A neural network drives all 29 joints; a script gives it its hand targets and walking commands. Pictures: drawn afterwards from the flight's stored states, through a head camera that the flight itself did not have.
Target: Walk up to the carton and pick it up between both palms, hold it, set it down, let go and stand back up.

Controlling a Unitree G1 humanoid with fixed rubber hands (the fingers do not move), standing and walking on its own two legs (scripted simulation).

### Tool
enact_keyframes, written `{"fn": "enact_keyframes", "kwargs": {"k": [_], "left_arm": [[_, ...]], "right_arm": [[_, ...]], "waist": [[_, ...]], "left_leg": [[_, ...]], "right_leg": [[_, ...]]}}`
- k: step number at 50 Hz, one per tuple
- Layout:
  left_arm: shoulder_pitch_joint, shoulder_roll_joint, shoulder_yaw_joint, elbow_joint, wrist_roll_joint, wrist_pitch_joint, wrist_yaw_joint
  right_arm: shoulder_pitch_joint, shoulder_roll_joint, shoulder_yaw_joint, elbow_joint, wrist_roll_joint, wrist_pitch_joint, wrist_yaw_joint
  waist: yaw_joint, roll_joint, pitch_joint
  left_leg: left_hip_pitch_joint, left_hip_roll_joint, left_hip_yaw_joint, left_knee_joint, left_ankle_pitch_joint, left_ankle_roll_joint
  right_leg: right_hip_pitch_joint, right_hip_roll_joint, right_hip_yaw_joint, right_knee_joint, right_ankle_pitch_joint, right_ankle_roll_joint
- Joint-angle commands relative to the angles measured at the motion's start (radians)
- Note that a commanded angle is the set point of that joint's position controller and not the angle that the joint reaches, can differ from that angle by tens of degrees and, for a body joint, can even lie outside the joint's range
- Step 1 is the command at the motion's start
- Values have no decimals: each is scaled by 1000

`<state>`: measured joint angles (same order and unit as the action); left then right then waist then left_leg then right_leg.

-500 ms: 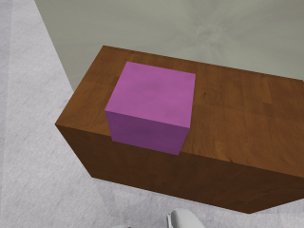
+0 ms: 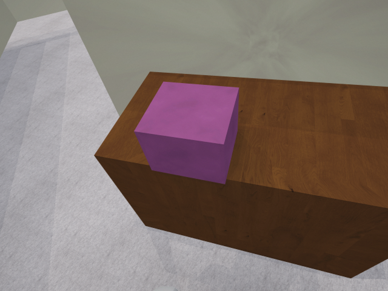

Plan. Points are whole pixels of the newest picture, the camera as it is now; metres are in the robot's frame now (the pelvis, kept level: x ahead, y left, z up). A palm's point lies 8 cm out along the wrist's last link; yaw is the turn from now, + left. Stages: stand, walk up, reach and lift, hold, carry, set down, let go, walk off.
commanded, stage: walk up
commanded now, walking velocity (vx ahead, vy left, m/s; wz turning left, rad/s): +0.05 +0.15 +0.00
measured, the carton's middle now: (193, 131) +0.55 +0.03 -0.04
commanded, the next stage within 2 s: none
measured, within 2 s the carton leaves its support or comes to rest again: neither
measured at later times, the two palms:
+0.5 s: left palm out of the picture -0.02 +0.34 -0.15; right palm out of the picture -0.02 -0.12 -0.11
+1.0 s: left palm (96, 277) +0.18 +0.27 -0.14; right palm out of the picture +0.04 -0.14 -0.15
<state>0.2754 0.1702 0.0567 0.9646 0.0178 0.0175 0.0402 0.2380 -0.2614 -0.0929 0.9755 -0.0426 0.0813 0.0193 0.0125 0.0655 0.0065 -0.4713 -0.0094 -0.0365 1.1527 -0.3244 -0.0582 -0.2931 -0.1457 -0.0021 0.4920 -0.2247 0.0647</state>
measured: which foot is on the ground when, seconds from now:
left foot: up 0.00-0.14, down 0.16-0.84, up 0.86-1.00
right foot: down 0.00-0.18, up 0.20-0.78, down 0.80-1.00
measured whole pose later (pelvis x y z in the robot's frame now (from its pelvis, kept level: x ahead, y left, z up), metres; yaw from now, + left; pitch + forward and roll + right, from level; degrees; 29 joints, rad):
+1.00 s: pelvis +0.11 +0.06 +0.00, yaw +1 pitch -1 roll +0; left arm 0.14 0.11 0.02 1.02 0.00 -0.02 0.06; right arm 0.40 -0.11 -0.01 1.11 -0.02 0.01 -0.04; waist -0.01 0.03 0.08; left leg -0.21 0.03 -0.01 0.77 -0.56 0.00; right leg -0.27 0.00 -0.15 0.45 -0.17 -0.07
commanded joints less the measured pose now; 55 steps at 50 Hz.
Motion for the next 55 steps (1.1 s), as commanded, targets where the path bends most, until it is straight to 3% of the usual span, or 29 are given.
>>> {"fn": "enact_keyframes", "kwargs": {"k": [1,5,7,8,9,10,11,12,13,15,17,19,21,25,28,32,34,36,38,39,40,41,42,43,45,48,50,53,55], "left_arm": [[109,218,42,-14,14,-36,4],[101,268,64,5,22,-11,5],[47,261,61,-11,14,3,-6],[86,169,42,2,15,2,-19],[119,27,6,12,16,5,-15],[52,84,15,2,11,22,-3],[17,117,17,-23,-6,39,-8],[-26,127,9,-35,8,36,-26],[-25,129,19,4,5,32,-35],[163,68,8,93,-4,14,-40],[164,88,14,127,-9,17,-31],[40,150,25,68,22,17,-53],[-13,133,25,47,17,17,-68],[-41,97,24,68,17,-6,-66],[-61,88,27,67,9,-14,-62],[-169,50,3,27,6,-25,-61],[-138,-2,-22,27,-15,-28,-39],[-82,4,-19,36,-19,-35,-23],[-5,26,-13,62,-19,-31,-16],[43,52,-7,64,-16,-36,-14],[110,119,7,83,-7,-46,-7],[174,177,15,104,-10,-47,-3],[174,150,-6,92,-21,-42,-5],[99,142,-10,90,-26,-34,-2],[-21,81,-21,60,-27,-26,0],[-67,74,-33,53,-15,-24,12],[-64,75,-33,57,-12,-31,11],[-49,134,-9,47,-18,-25,13],[-61,152,0,28,-2,-13,14]], "right_arm": [[-49,-9,10,-71,14,-20,-13],[16,1,15,-48,34,-21,-22],[127,8,12,3,38,-45,-20],[179,-2,18,40,25,-68,-29],[213,-120,-1,38,17,-82,-25],[172,-174,-1,14,21,-86,-25],[108,-174,-1,23,11,-87,-25],[80,-144,-2,23,19,-85,-24],[11,-56,41,-2,22,-94,-35],[-27,-16,57,-17,35,-110,-50],[37,-13,58,-7,41,-124,-45],[236,-47,34,53,37,-128,-33],[210,-23,47,46,42,-124,-43],[266,-30,52,50,30,-159,-53],[337,8,59,78,23,-174,-54],[428,54,68,105,19,-177,-59],[311,78,91,94,21,-163,-77],[358,35,82,108,29,-158,-78],[362,9,75,115,33,-151,-75],[361,28,80,119,40,-146,-71],[356,53,83,123,48,-147,-65],[393,103,93,107,73,-142,-66],[434,121,100,128,73,-122,-75],[440,103,79,136,74,-95,-81],[381,100,79,145,34,-73,-68],[353,135,79,164,14,-61,-61],[331,133,74,166,5,-52,-70],[203,87,52,81,18,-38,-84],[170,94,53,65,16,-30,-78]], "waist": [[44,-351,-6],[23,-362,-25],[-38,-322,-39],[-34,-136,-88],[-52,223,-75],[-71,146,-21],[-48,249,38],[-50,276,140],[-20,204,214],[58,215,150],[44,184,48],[-60,195,32],[-46,170,163],[-53,-32,160],[-63,25,139],[-89,73,169],[-31,125,184],[-30,124,164],[-16,147,87],[9,77,51],[44,32,-10],[52,-114,-136],[53,-201,-199],[29,-223,-223],[-4,-227,-86],[-35,-149,24],[-32,-144,43],[-28,-217,13],[-15,-169,-38]], "left_leg": [[-59,13,50,-254,-69,-15],[138,29,56,-583,-165,30],[357,26,80,-843,75,57],[538,103,-13,-903,143,38],[557,339,-280,-962,91,17],[347,442,-365,-1039,-68,79],[169,429,-409,-1097,-349,114],[183,351,-379,-1157,-561,53],[167,283,-238,-1116,-284,1],[348,173,2,-918,615,-26],[433,177,47,-827,978,-20],[520,263,-150,-1003,-101,34],[396,319,-252,-1101,-341,64],[550,336,-188,-1034,133,108],[602,337,-129,-963,504,117],[548,287,-53,-933,701,147],[443,179,45,-806,1249,142],[438,200,23,-763,1315,149],[403,209,11,-691,1195,137],[365,192,11,-638,1070,110],[256,155,18,-563,780,81],[139,105,48,-439,321,59],[171,45,50,-352,-299,73],[229,71,15,-329,-353,82],[260,57,17,-297,-306,69],[252,56,9,-382,-220,52],[242,43,42,-352,-187,40],[121,33,79,-139,-252,19],[103,43,67,-36,-270,10]], "right_leg": [[190,-155,169,-185,143,-157],[128,-211,192,-151,235,-181],[-1,-149,134,-95,28,-134],[-119,-31,20,27,-144,-76],[-289,126,-80,218,-390,-31],[-261,110,31,248,-355,-38],[-187,61,100,307,-303,-44],[-274,62,61,412,-233,-54],[-253,74,99,346,-146,-55],[-184,105,50,335,-50,-73],[-132,128,-2,425,-77,-64],[-308,99,-24,544,-65,-49],[-370,72,1,506,-18,-27],[-428,72,-21,506,28,-23],[-437,65,-40,494,21,-21],[-361,74,-96,374,15,-29],[-171,150,-121,169,-58,-60],[-97,169,-152,101,-33,-67],[69,178,-155,17,108,-86],[185,148,-124,-105,294,-92],[359,49,-52,-86,567,-103],[557,-139,102,-4,1001,-170],[522,-265,193,-33,1161,-244],[399,-275,232,-89,874,-314],[192,-196,208,-216,454,-271],[83,-121,119,-256,330,-208],[46,-122,101,-239,390,-222],[85,-181,80,-114,964,-290],[48,-196,62,-114,893,-324]]}}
